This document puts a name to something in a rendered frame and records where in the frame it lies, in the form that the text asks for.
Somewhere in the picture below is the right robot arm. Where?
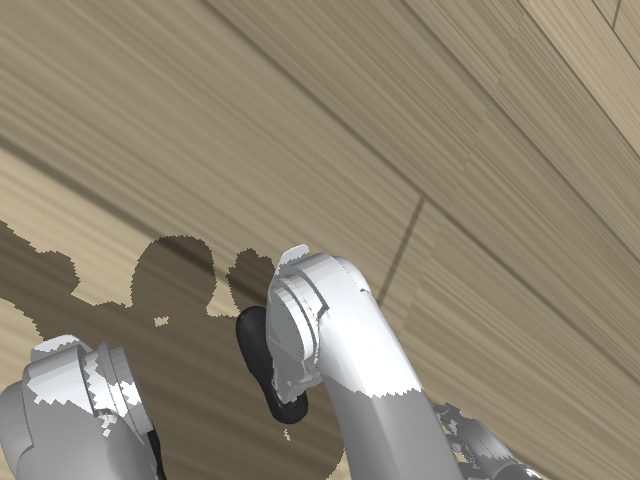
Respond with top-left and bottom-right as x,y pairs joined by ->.
494,464 -> 543,480

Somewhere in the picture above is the right robot hand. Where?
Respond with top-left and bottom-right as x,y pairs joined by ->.
431,402 -> 519,480

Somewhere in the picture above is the left robot foot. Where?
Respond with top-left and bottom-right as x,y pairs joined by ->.
147,422 -> 167,480

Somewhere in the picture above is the right robot foot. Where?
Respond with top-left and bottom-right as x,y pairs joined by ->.
236,306 -> 308,424

